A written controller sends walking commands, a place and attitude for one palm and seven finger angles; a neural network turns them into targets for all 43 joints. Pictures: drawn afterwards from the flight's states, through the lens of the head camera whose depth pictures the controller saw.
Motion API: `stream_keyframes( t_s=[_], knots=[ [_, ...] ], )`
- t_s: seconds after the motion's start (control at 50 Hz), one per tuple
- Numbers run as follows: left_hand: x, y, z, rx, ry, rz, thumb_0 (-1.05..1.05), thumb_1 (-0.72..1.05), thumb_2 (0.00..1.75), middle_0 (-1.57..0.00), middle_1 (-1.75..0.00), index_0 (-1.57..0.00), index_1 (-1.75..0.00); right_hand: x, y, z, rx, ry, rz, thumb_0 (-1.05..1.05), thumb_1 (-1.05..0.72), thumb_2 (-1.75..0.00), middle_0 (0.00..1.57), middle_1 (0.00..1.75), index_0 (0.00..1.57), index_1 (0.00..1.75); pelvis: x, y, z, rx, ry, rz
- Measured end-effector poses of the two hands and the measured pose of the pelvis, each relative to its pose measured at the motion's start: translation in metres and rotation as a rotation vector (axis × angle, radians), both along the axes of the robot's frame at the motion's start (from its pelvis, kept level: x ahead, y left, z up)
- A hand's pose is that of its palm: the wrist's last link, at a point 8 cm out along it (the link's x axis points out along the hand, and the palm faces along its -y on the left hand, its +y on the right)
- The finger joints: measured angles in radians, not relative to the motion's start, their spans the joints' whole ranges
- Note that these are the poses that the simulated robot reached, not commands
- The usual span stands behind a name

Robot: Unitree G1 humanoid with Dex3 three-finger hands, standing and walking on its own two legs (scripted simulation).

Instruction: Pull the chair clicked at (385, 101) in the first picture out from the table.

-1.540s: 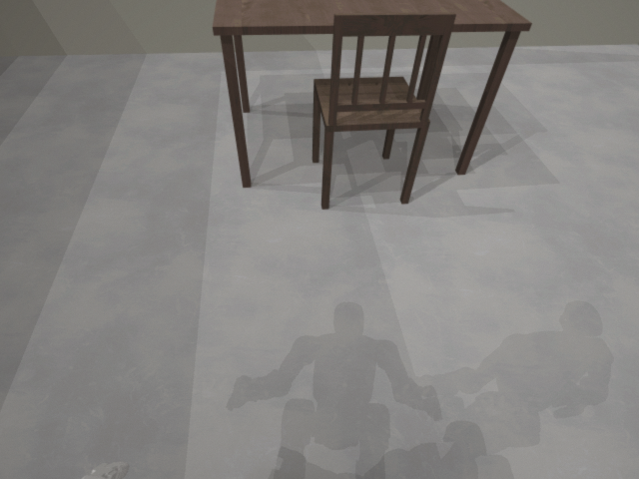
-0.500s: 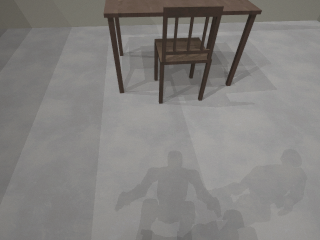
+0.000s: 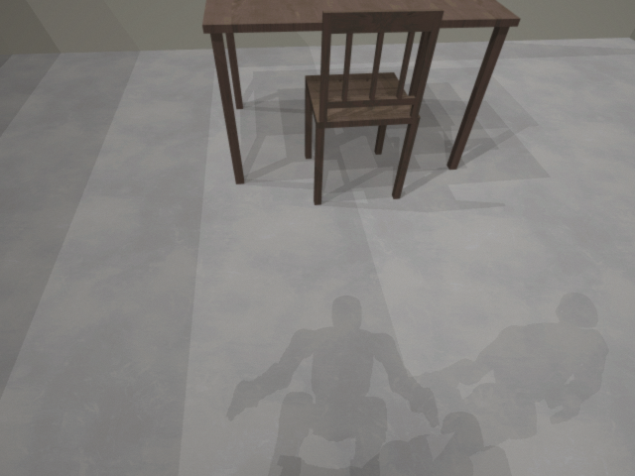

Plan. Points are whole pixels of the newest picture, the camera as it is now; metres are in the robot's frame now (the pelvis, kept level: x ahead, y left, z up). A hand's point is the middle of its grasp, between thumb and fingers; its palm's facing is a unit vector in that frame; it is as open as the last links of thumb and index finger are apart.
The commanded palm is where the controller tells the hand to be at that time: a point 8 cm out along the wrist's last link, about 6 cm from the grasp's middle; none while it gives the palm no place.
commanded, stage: walk to a spot facing it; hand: left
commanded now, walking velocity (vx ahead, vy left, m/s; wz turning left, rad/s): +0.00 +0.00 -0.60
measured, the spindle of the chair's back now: (376, 67) +1.43 -0.13 -0.13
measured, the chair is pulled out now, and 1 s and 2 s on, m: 0.00 0.00 0.00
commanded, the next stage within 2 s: none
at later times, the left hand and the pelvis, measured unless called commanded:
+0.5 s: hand out of the picture +0.07 +0.15 -0.18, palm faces -0.12 -0.96 -0.24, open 7.4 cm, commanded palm none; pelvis +0.04 -0.05 -0.02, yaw -13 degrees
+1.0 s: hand (241, 366) +0.33 +0.16 -0.20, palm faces -0.40 -0.90 -0.18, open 7.4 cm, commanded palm none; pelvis +0.26 -0.03 -0.02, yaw -30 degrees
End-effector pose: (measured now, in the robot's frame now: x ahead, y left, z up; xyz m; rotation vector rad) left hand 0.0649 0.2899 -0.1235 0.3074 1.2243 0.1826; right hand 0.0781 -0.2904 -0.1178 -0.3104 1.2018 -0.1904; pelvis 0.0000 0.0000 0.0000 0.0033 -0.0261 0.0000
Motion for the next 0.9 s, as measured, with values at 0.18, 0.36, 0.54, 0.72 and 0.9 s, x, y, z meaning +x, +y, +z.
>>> stream_keyframes(
  t_s=[0.18,0.36,0.54,0.72,0.9],
  knots=[
    [0.003,-0.011,-0.008,-0.011,0.032,-0.020,0.00,0.90,0.90,-0.20,-0.30,-0.20,-0.29,-0.004,0.007,-0.007,0.015,-0.022,-0.045,0.00,-0.90,-0.90,0.20,0.30,0.20,0.30,-0.001,-0.001,-0.005,0.005,0.010,-0.057],
    [0.008,-0.058,-0.020,-0.069,0.102,-0.088,0.00,0.91,0.90,-0.20,-0.30,-0.20,-0.29,-0.045,0.006,-0.040,0.115,0.010,-0.186,0.00,-0.90,-0.90,0.21,0.30,0.20,0.30,0.017,-0.024,-0.019,0.020,0.004,-0.180],
    [0.001,-0.100,-0.014,-0.093,0.167,-0.081,0.00,0.91,0.90,-0.20,-0.30,-0.20,-0.29,-0.022,-0.017,-0.030,0.131,0.027,-0.244,0.01,-0.91,-0.90,0.20,0.30,0.20,0.30,0.054,-0.049,-0.009,0.014,0.027,-0.249],
    [0.046,-0.105,-0.010,-0.103,0.280,-0.137,0.00,0.90,0.89,-0.20,-0.30,-0.20,-0.29,0.071,-0.023,-0.011,0.119,-0.124,-0.300,0.00,-0.91,-0.90,0.20,0.30,0.20,0.30,0.118,-0.049,-0.003,0.004,0.060,-0.339],
    [0.169,-0.080,-0.048,-0.102,0.291,-0.204,0.00,0.90,0.90,-0.20,-0.30,-0.20,-0.29,0.193,-0.005,-0.013,0.072,-0.247,-0.312,0.00,-0.91,-0.90,0.20,0.30,0.20,0.30,0.219,-0.032,-0.028,-0.014,0.054,-0.432]
  ],
)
